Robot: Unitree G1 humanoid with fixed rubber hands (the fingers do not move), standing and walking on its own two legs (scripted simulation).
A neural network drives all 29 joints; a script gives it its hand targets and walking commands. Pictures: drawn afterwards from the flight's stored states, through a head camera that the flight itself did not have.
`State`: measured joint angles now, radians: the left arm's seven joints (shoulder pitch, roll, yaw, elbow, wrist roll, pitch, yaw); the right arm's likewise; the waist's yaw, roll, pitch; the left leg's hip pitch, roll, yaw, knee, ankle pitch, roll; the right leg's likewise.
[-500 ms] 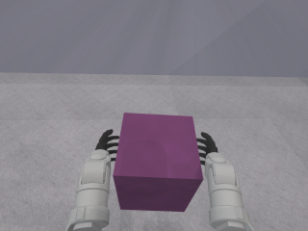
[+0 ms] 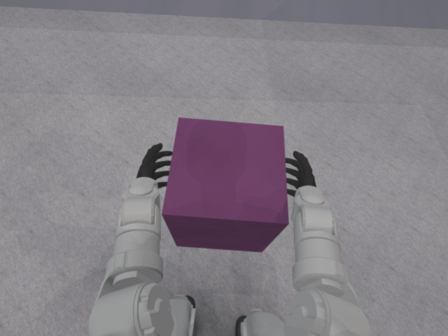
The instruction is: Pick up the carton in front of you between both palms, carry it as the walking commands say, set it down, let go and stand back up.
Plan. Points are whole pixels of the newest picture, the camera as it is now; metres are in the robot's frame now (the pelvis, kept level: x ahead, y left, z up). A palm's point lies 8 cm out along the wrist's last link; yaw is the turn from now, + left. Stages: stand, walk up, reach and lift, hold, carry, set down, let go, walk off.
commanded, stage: set down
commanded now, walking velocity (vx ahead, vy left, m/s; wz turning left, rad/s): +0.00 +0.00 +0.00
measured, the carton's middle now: (224, 192) +0.38 +0.01 -0.10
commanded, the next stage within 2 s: none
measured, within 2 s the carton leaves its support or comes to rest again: rests again in 1.86 s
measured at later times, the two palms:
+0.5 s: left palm (163, 192) +0.41 +0.17 -0.19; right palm (278, 200) +0.41 -0.13 -0.19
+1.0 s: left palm (168, 200) +0.45 +0.17 -0.36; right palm (263, 203) +0.46 -0.12 -0.34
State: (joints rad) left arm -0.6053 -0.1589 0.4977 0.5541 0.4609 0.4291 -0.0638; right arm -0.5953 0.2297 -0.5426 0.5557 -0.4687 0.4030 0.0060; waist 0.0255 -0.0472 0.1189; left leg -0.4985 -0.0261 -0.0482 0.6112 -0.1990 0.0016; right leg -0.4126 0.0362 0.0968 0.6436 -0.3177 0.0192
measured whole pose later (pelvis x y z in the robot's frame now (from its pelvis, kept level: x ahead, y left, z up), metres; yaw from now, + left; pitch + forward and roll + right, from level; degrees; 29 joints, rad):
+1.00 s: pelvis -0.05 +0.01 -0.24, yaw -5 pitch +48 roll -5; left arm -1.13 0.04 0.44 0.66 0.25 0.34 0.05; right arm -1.14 -0.01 -0.49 0.71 -0.18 0.29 -0.09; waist 0.04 -0.05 -0.08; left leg -2.06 -0.09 -0.11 1.66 -0.43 -0.04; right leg -1.95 0.15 0.07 1.69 -0.59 0.08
